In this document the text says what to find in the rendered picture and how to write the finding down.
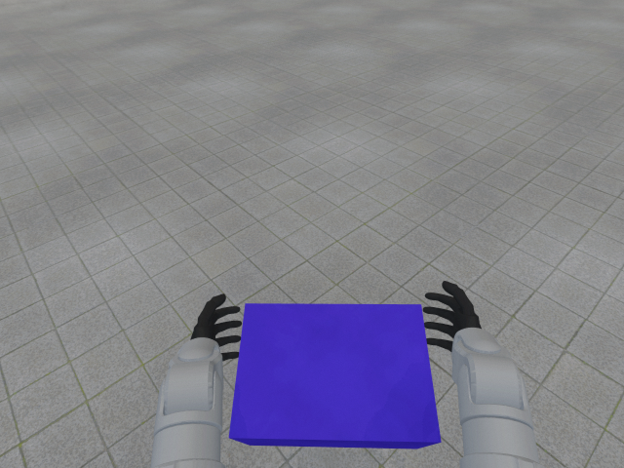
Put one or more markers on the left robot hand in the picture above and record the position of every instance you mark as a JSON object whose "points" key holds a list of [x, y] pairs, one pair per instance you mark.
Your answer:
{"points": [[206, 326]]}

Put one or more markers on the right robot hand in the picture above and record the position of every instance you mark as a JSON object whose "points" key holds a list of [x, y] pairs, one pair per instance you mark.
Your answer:
{"points": [[463, 316]]}

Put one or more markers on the carton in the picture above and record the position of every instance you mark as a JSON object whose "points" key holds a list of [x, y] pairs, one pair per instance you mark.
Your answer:
{"points": [[334, 376]]}

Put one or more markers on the left robot forearm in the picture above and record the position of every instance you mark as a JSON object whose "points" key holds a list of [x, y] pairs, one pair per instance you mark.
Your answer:
{"points": [[188, 420]]}

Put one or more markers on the right robot forearm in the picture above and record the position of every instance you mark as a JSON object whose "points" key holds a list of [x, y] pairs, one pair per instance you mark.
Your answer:
{"points": [[494, 412]]}

